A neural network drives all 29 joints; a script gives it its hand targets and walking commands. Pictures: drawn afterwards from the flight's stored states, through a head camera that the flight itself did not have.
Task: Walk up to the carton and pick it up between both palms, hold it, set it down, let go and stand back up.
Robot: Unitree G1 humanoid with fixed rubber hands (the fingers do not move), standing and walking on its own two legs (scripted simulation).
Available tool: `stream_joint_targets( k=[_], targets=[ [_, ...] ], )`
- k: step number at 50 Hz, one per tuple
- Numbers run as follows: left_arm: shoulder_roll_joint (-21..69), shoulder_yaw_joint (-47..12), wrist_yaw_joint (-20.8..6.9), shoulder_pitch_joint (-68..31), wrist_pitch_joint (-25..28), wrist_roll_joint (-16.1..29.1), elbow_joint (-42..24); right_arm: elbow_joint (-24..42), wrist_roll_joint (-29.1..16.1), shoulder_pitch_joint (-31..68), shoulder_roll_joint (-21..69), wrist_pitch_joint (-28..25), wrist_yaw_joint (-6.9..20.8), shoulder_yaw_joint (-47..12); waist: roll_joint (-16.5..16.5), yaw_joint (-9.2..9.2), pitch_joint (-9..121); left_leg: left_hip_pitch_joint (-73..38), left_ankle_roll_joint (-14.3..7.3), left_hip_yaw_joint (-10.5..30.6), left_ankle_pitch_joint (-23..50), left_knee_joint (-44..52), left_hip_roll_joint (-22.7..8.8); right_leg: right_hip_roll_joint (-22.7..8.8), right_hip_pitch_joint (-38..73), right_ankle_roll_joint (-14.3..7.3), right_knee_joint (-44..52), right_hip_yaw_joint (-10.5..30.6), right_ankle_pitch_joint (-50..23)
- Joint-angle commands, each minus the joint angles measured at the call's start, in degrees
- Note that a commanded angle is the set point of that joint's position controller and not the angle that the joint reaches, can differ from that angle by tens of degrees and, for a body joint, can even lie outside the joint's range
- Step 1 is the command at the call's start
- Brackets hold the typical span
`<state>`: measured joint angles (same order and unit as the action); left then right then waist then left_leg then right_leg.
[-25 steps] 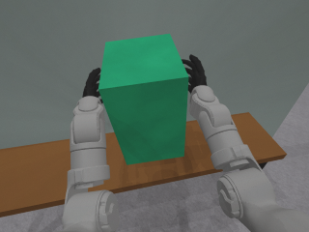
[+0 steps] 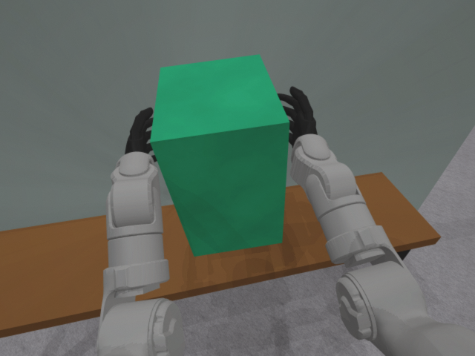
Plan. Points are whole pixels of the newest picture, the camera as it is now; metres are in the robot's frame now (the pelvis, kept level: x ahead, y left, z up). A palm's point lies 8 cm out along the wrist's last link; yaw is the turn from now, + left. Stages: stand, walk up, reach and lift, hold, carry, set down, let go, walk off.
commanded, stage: hold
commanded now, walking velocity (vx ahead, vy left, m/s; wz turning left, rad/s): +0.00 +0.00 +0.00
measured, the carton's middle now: (225, 160) +0.40 +0.01 +0.16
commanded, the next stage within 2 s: set down in 1.68 s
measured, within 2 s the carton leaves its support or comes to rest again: neither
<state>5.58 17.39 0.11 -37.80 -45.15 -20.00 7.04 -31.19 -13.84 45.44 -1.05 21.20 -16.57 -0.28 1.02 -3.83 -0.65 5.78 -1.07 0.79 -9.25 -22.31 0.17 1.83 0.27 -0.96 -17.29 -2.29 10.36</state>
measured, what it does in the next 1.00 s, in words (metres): stands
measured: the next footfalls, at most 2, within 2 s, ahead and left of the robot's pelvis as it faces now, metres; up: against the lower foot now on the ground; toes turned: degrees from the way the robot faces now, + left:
none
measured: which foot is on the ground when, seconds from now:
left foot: down 0.00-1.00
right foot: down 0.00-1.00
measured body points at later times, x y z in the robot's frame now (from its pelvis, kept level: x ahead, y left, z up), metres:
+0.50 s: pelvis +0.00 +0.00 +0.00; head -0.06 +0.01 +0.45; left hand +0.37 +0.14 +0.20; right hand +0.38 -0.13 +0.22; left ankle +0.04 +0.10 -0.75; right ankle +0.00 -0.11 -0.75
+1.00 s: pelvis +0.00 +0.00 +0.00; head -0.05 +0.02 +0.45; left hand +0.37 +0.15 +0.21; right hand +0.39 -0.12 +0.23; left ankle +0.04 +0.10 -0.75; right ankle +0.00 -0.11 -0.75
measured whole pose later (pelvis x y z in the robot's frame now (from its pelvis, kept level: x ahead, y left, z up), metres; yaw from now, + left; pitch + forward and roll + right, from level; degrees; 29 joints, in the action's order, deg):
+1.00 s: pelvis +0.00 +0.00 +0.00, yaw +0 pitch -7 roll -1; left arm 5.2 17.6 0.3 -38.8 -44.9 -20.1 8.3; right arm -32.8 -13.9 47.3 -1.3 21.3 -16.5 0.0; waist 1.2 -3.9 0.0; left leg 6.1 -1.2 0.6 -9.2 -22.5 0.1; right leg 1.9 0.2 -0.9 -17.0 -2.2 9.9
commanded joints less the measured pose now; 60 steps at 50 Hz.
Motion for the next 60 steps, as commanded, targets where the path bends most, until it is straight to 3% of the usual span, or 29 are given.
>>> stream_joint_targets(
  k=[1,2,6,8,10,11,12,14,19,20,26,30,32,33,38,39,44,46,49,52,57,60],
  targets=[
    [32.6,-31.6,-6.6,-45.5,6.1,11.3,-9.0,21.0,-4.9,47.1,38.3,-2.6,5.6,-22.3,-3.6,-0.52,31.1,-15.7,1.7,0.6,18.2,-0.6,0.2,1.2,-0.7,4.5,1.4,-0.2,-11.5],
    [31.6,-31.0,-6.7,-44.4,5.8,11.0,-8.0,20.2,-4.4,46.5,37.8,-2.3,5.5,-21.5,-2.7,-0.12,29.2,-14.8,1.4,0.4,16.8,0.3,0.2,1.1,-0.5,4.6,2.1,-0.3,-10.2],
    [32.0,-30.1,-7.2,-43.9,5.1,10.0,-8.7,17.3,-3.8,44.5,37.8,-2.4,5.8,-19.7,-4.1,-1.33,29.8,-16.0,1.4,-0.1,14.3,0.8,-0.1,0.7,-1.1,4.1,2.6,-0.6,-6.6],
    [32.2,-30.5,-7.3,-44.3,5.2,10.8,-7.7,18.3,-4.1,45.7,38.2,-2.6,5.9,-20.6,-3.0,-1.28,29.4,-15.4,1.3,-0.1,15.3,0.3,0.0,0.9,-1.0,4.0,2.0,-0.8,-9.0],
    [33.1,-31.0,-7.3,-45.3,5.5,10.5,-8.9,17.8,-3.8,46.8,38.6,-2.7,6.2,-20.7,-4.2,-0.63,29.2,-14.3,1.6,-0.2,16.6,0.6,0.1,1.0,0.1,3.8,1.8,-0.7,-9.1],
    [33.2,-31.4,-7.2,-45.8,5.6,10.5,-9.3,18.4,-3.7,45.9,38.2,-2.7,6.4,-20.7,-4.9,-1.15,30.4,-15.1,1.9,0.1,16.7,0.2,-0.1,0.9,0.0,3.8,1.5,-0.6,-10.0],
    [32.3,-30.8,-7.1,-45.0,5.5,10.4,-8.9,17.7,-4.0,45.6,37.2,-2.7,6.3,-20.9,-4.6,-0.36,28.8,-14.9,2.1,0.1,18.0,0.2,-0.1,0.7,-0.1,4.1,1.8,-0.3,-11.3],
    [31.4,-30.7,-7.2,-41.9,4.7,10.3,-8.2,18.7,-4.0,44.1,36.2,-2.4,5.7,-21.2,-3.2,-1.18,29.1,-15.0,2.1,0.5,19.2,-0.2,-0.1,0.5,0.3,4.2,2.1,-0.6,-13.1],
    [30.3,-27.8,-8.7,-40.6,4.2,8.8,-6.8,17.0,-4.9,43.9,37.0,-2.1,5.0,-22.1,-1.3,-0.26,24.5,-14.3,1.2,-0.4,16.6,1.2,0.6,0.5,1.6,5.0,2.1,-0.3,-13.2],
    [30.1,-27.7,-8.9,-41.7,4.5,8.8,-7.1,16.7,-4.8,43.8,37.3,-2.0,5.0,-21.6,-1.9,-0.84,24.9,-15.1,1.1,-0.5,14.6,1.4,0.5,0.2,1.2,4.9,2.1,-0.5,-11.9],
    [32.1,-28.9,-7.8,-46.6,5.9,10.0,-6.9,18.1,-3.5,48.2,39.0,-3.3,6.4,-20.2,-2.4,0.59,27.7,-13.5,0.6,-1.2,10.9,2.1,0.2,0.5,-0.6,4.1,2.6,-0.7,-5.1],
    [33.0,-31.1,-6.6,-49.5,7.2,11.8,-8.2,18.8,-3.4,49.4,39.1,-3.7,6.7,-19.5,-3.8,-0.71,32.8,-15.2,0.8,-0.5,13.9,0.3,0.0,0.8,-1.4,3.5,1.6,-0.8,-6.7],
    [33.3,-31.3,-6.1,-48.3,7.1,11.7,-7.6,18.9,-3.5,49.0,39.1,-3.6,6.8,-20.0,-2.7,-0.22,32.5,-15.5,0.7,-0.2,13.8,0.5,0.0,1.0,-2.6,3.4,2.3,-0.7,-6.4],
    [33.0,-31.0,-6.0,-48.4,7.0,11.4,-6.9,18.4,-2.9,49.2,38.8,-3.6,6.7,-20.1,-3.7,-0.37,31.7,-14.6,0.9,-0.1,12.7,0.5,-0.1,0.9,-1.7,3.3,2.1,-0.6,-5.5],
    [31.3,-25.5,-7.0,-45.0,5.4,8.2,-0.7,10.5,-1.7,46.1,36.7,-2.7,6.7,-16.7,-1.9,-0.3,23.9,-12.1,-0.1,-1.0,8.0,2.9,-0.2,0.4,-2.1,3.8,3.6,-0.7,-1.4],
    [30.8,-25.0,-7.2,-45.0,5.1,8.1,-0.4,11.4,-2.1,47.4,37.2,-2.9,6.8,-17.1,-2.1,0.58,23.5,-11.3,-0.2,-1.4,8.8,3.1,0.1,0.4,-1.8,4.1,3.6,-0.8,-2.0],
    [32.3,-27.8,-7.2,-46.6,5.5,9.7,-5.5,16.7,-3.7,49.4,38.4,-3.7,6.4,-19.3,-2.9,-0.3,30.6,-15.3,1.3,-1.2,18.7,0.2,0.2,0.9,0.6,3.8,1.8,-0.9,-10.1],
    [32.7,-29.5,-7.0,-45.0,5.6,10.1,-6.3,17.2,-5.1,48.4,37.9,-3.7,6.1,-20.3,-5.2,-0.74,32.3,-17.9,1.8,-0.4,21.8,-1.3,0.1,1.3,0.1,3.6,1.5,-0.4,-13.1],
    [32.1,-30.8,-6.4,-45.7,5.8,11.0,-8.5,17.7,-5.4,46.8,37.3,-2.8,5.9,-20.9,-4.0,-1.42,31.3,-17.5,1.9,0.2,20.9,-1.6,0.4,1.5,-0.5,3.9,1.9,-0.7,-11.9],
    [31.2,-30.1,-6.3,-44.6,5.1,10.2,-9.3,15.8,-5.1,44.0,37.3,-2.1,6.1,-20.6,-4.7,-0.95,27.0,-15.5,2.0,0.4,19.4,-0.2,0.1,0.9,-0.1,3.9,2.3,-0.7,-11.7],
    [32.3,-28.6,-7.1,-45.1,5.0,9.6,-6.2,16.2,-3.7,46.3,37.2,-2.7,6.6,-19.2,-3.6,-0.89,26.3,-13.9,1.6,0.0,12.7,1.3,-0.2,1.1,-0.6,3.5,2.5,-1.1,-4.5],
    [33.5,-31.1,-6.5,-47.8,5.9,11.4,-9.0,18.7,-4.0,48.2,38.3,-3.3,6.9,-19.4,-5.0,-1.07,31.0,-15.3,1.8,-0.2,17.2,0.1,0.0,1.0,-0.7,3.1,1.9,-1.4,-7.7]
  ],
)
